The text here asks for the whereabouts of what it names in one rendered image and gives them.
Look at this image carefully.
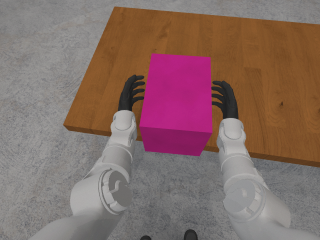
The table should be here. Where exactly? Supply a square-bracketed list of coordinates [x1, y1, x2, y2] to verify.
[63, 6, 320, 168]

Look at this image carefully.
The left robot upper arm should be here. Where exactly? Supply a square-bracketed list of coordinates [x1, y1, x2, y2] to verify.
[28, 169, 133, 240]

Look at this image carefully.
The right robot foot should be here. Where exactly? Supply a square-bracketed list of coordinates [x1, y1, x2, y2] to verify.
[184, 229, 198, 240]

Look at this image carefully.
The carton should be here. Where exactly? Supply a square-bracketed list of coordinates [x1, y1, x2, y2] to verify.
[139, 53, 213, 156]

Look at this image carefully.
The right robot forearm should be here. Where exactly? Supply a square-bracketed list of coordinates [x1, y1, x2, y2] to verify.
[216, 118, 270, 195]

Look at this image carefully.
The right robot hand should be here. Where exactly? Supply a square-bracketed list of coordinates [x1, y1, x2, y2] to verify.
[211, 80, 239, 119]

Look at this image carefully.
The left robot hand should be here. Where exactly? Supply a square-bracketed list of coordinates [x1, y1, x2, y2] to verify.
[118, 74, 145, 112]

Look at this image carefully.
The left robot forearm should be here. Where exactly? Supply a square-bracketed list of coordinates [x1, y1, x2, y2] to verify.
[70, 110, 138, 200]

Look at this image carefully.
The right robot upper arm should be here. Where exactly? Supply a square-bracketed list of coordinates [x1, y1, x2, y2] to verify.
[223, 179, 320, 240]

